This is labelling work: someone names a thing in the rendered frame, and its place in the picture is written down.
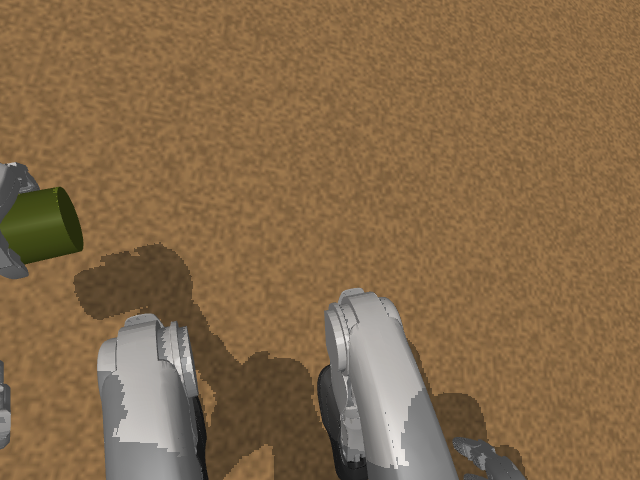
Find left robot hand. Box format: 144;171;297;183
0;162;40;279

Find right robot foot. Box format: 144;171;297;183
317;365;368;480

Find left robot foot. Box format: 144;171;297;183
192;396;209;480

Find right robot hand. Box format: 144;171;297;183
452;437;526;480

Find can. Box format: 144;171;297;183
0;187;84;265

